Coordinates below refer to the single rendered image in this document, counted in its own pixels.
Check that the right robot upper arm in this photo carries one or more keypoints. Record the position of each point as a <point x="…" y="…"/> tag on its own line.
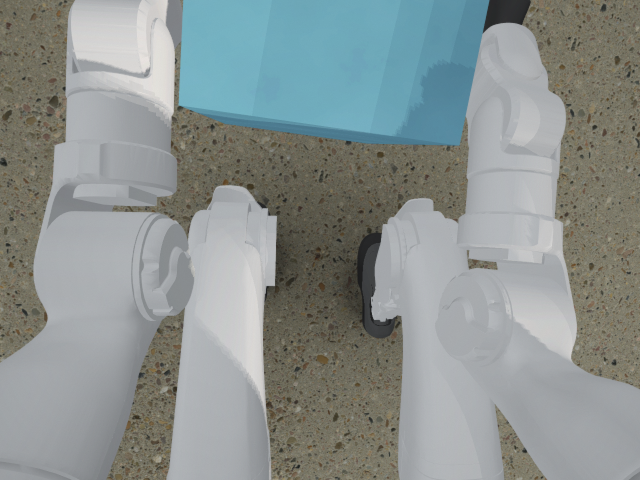
<point x="514" y="333"/>

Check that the robot left forearm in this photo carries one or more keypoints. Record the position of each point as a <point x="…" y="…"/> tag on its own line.
<point x="120" y="71"/>

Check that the robot right forearm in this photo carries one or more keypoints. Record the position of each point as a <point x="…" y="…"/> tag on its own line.
<point x="515" y="128"/>

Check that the robot right thigh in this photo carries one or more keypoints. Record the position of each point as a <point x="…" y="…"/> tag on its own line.
<point x="448" y="426"/>

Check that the carton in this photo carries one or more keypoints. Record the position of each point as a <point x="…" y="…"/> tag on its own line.
<point x="367" y="71"/>

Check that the left robot upper arm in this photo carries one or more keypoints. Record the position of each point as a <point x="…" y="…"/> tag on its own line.
<point x="106" y="281"/>

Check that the robot right hand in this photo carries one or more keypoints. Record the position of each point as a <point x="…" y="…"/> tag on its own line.
<point x="506" y="11"/>

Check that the left robot shin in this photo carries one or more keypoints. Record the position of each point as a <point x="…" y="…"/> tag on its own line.
<point x="227" y="193"/>

